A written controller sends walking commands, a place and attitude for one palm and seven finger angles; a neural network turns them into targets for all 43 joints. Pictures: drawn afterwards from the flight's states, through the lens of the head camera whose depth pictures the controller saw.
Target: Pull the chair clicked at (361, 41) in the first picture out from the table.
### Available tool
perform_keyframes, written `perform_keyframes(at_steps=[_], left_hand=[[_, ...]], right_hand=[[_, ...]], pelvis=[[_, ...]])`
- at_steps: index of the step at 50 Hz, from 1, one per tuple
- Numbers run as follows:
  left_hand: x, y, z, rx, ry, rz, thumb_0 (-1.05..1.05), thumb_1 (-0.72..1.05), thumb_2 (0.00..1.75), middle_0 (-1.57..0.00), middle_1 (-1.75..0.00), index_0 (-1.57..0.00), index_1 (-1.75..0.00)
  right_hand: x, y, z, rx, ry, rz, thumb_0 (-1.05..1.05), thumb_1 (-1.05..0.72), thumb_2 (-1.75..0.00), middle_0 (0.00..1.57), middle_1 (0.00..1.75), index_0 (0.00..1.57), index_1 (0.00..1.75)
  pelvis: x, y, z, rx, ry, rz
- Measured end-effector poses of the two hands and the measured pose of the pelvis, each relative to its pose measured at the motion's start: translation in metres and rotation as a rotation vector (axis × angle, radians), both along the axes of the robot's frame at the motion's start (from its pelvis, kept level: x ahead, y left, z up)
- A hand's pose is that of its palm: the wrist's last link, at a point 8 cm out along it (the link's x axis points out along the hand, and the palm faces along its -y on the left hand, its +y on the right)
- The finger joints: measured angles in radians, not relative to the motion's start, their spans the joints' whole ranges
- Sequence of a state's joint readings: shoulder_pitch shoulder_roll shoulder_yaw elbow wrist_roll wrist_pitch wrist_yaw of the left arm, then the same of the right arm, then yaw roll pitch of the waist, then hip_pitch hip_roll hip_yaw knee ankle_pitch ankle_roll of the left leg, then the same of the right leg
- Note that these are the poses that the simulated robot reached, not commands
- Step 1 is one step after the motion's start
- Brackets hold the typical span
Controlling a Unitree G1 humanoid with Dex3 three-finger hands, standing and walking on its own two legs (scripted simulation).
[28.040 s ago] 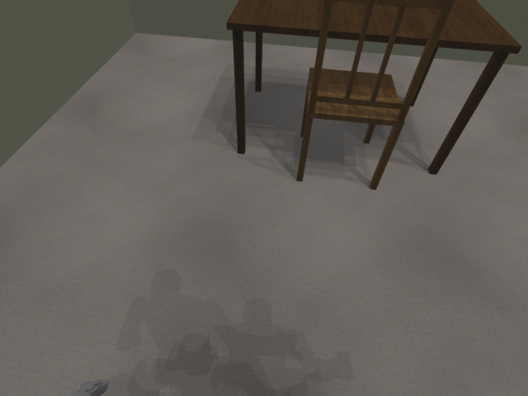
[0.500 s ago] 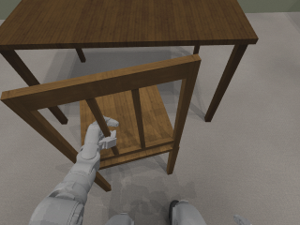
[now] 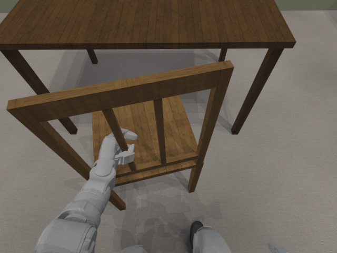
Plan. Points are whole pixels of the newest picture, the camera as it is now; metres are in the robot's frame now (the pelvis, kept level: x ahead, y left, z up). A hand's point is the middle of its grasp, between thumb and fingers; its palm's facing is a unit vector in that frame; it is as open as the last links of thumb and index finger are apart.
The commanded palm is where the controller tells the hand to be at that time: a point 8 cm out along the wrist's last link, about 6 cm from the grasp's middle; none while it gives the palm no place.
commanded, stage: step backward, pulling the chair out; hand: left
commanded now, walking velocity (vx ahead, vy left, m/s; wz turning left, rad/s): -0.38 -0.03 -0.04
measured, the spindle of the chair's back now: (123, 145) +0.39 +0.13 -0.05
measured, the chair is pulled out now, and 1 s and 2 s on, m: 0.27 0.28 0.30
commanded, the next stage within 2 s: none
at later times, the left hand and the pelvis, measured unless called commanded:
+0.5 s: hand (129, 156) +0.36 +0.11 -0.05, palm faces -0.05 -0.98 -0.21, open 5.2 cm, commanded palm +0.37 +0.16 -0.05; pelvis -0.01 +0.00 +0.00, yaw -1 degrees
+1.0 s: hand (129, 156) +0.36 +0.11 -0.05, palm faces -0.05 -0.98 -0.22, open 5.2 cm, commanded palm +0.37 +0.16 -0.05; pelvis -0.01 +0.00 +0.00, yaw -1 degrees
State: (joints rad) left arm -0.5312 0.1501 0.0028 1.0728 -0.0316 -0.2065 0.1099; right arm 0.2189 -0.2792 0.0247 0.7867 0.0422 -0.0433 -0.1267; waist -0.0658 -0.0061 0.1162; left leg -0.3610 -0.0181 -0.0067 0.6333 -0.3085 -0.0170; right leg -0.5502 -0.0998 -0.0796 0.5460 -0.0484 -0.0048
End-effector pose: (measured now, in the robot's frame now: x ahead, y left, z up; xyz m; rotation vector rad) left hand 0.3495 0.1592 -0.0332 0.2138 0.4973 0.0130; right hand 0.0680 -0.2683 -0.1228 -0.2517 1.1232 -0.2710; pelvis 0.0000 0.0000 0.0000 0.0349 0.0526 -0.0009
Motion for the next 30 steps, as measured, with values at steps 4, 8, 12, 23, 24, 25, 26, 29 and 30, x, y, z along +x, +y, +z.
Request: perform_keyframes(at_steps=[4,8,12,23,24,25,26,29,30], left_hand=[[0.0,0.001,0.0,-0.001,0.001,-0.017,0.03,0.71,0.77,-0.28,-1.22,-0.5,-1.45],[0.0,0.0,0.0,0.007,-0.004,-0.009,0.03,0.7,0.78,-0.29,-1.22,-0.5,-1.45],[0.0,-0.001,0.0,0.011,-0.003,0.016,0.03,0.69,0.8,-0.3,-1.21,-0.5,-1.45],[-0.005,0.001,0.001,-0.001,0.014,-0.001,0.03,0.7,0.77,-0.28,-1.21,-0.5,-1.45],[-0.006,0.002,0.001,0.0,0.014,-0.003,0.03,0.7,0.77,-0.28,-1.21,-0.5,-1.45],[-0.006,0.002,0.001,0.002,0.012,-0.004,0.03,0.7,0.77,-0.28,-1.21,-0.5,-1.45],[-0.006,0.002,0.001,0.004,0.008,-0.004,0.03,0.7,0.78,-0.28,-1.21,-0.5,-1.45],[-0.007,0.001,0.001,0.015,0.0,0.005,0.03,0.68,0.79,-0.29,-1.22,-0.5,-1.45],[-0.007,0.001,0.001,0.017,0.0,0.01,0.03,0.68,0.8,-0.3,-1.22,-0.5,-1.45]], right_hand=[[-0.003,0.004,0.003,-0.003,-0.002,-0.011,0.01,-0.9,-0.9,0.2,0.3,0.2,0.3],[0.0,0.008,-0.004,0.025,-0.001,-0.015,0.01,-0.9,-0.9,0.2,0.3,0.2,0.3],[0.004,0.005,-0.01,0.046,-0.005,-0.015,0.01,-0.9,-0.9,0.2,0.3,0.2,0.3],[-0.016,-0.005,0.005,-0.023,0.003,-0.026,0.01,-0.9,-0.9,0.2,0.3,0.2,0.3],[-0.018,-0.004,0.005,-0.022,0.003,-0.03,0.01,-0.9,-0.9,0.2,0.3,0.2,0.3],[-0.02,-0.003,0.004,-0.02,0.004,-0.032,0.01,-0.9,-0.9,0.2,0.3,0.2,0.3],[-0.021,-0.003,0.003,-0.015,0.005,-0.033,0.01,-0.9,-0.9,0.2,0.3,0.2,0.3],[-0.022,-0.002,-0.004,0.007,0.007,-0.041,0.01,-0.9,-0.9,0.2,0.3,0.2,0.3],[-0.022,-0.002,-0.007,0.015,0.007,-0.043,0.01,-0.9,-0.9,0.2,0.3,0.2,0.3]], pelvis=[[0.002,0.001,0.0,0.009,-0.011,-0.023],[0.007,-0.006,-0.003,0.01,-0.018,-0.026],[0.004,-0.011,-0.005,0.003,-0.01,-0.016],[-0.013,0.001,0.001,0.008,-0.01,-0.017],[-0.012,0.001,0.001,0.009,-0.011,-0.021],[-0.011,0.0,0.0,0.011,-0.014,-0.023],[-0.01,-0.002,-0.001,0.016,-0.018,-0.024],[-0.008,-0.008,-0.005,0.018,-0.028,-0.027],[-0.007,-0.009,-0.006,0.016,-0.026,-0.026]])
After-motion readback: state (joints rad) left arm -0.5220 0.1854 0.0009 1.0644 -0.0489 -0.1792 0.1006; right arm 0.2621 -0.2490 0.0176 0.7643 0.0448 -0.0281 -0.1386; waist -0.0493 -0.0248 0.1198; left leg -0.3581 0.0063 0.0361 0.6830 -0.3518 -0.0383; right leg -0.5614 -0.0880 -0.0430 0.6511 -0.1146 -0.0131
